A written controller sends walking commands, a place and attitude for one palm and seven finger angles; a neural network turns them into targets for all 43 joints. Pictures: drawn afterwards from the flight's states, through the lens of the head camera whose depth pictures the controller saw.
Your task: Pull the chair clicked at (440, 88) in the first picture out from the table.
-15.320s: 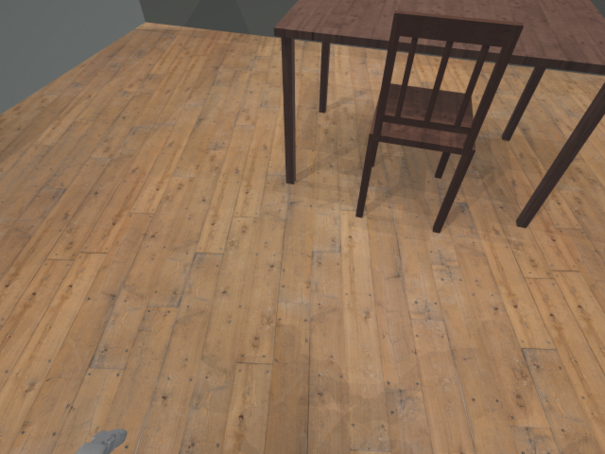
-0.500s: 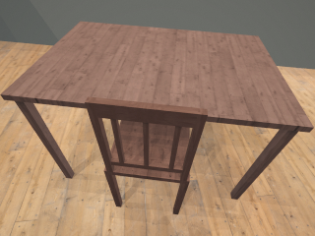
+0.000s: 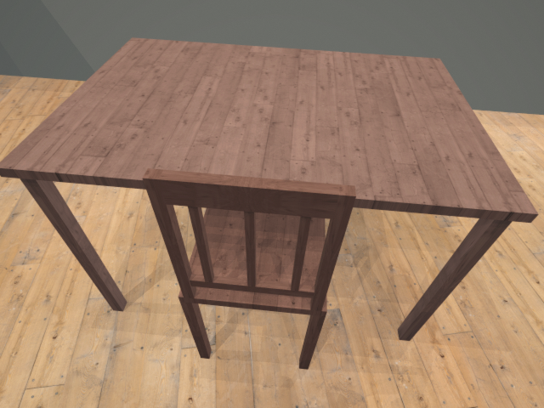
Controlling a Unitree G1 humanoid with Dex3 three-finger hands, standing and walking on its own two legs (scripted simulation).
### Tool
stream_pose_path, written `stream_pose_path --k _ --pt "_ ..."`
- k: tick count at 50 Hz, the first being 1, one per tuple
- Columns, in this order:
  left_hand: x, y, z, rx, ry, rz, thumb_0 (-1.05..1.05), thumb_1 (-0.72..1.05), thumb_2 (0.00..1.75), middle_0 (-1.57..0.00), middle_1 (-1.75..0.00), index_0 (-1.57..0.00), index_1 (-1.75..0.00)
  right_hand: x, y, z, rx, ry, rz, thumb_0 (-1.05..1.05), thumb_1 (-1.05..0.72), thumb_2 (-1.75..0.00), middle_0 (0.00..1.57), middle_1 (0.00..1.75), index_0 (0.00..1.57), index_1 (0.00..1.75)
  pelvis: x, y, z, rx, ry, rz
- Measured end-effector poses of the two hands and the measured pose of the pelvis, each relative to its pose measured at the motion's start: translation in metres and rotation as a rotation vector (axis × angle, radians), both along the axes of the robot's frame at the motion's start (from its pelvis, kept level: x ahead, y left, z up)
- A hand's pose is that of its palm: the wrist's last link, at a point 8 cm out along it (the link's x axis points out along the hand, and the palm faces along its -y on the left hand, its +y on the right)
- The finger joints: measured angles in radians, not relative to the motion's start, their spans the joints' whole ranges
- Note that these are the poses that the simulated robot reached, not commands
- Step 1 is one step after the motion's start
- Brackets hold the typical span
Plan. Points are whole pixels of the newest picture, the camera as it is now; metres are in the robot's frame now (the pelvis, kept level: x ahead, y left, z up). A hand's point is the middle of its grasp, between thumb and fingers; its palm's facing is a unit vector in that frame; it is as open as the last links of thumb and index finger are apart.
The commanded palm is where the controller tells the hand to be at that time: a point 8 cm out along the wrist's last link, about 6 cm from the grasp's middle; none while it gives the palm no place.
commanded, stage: look again from close up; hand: left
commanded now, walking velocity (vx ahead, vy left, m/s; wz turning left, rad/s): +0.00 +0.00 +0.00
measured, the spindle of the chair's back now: (251, 250) +0.45 +0.07 -0.10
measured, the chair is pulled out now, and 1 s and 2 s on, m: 0.00 0.00 0.00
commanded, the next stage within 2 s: none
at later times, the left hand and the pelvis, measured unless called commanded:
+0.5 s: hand out of the picture -0.03 +0.15 -0.18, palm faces +0.05 -0.99 -0.16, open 7.4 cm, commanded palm none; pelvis +0.00 +0.00 +0.00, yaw +0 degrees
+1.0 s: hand out of the picture -0.03 +0.15 -0.18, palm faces +0.05 -0.99 -0.15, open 7.4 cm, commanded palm none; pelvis +0.01 +0.00 +0.00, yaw +0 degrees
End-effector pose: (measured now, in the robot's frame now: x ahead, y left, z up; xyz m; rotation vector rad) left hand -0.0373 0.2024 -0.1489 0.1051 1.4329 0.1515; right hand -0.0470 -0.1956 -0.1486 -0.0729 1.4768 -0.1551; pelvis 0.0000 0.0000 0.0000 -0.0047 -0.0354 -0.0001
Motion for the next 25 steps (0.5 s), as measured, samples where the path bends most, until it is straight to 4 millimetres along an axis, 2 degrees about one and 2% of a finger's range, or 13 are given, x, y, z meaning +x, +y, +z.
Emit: stream_pose_path --k 25 --pt "0.0034 -0.0062 -0.0007 -0.006 0.001 0.007 0.00 0.91 0.90 -0.20 -0.30 -0.20 -0.30 0.0096 -0.0012 -0.0007 -0.002 -0.017 -0.003 0.00 -0.91 -0.90 0.20 0.30 0.20 0.30 0.0047 -0.0028 -0.0005 -0.002 0.005 -0.006"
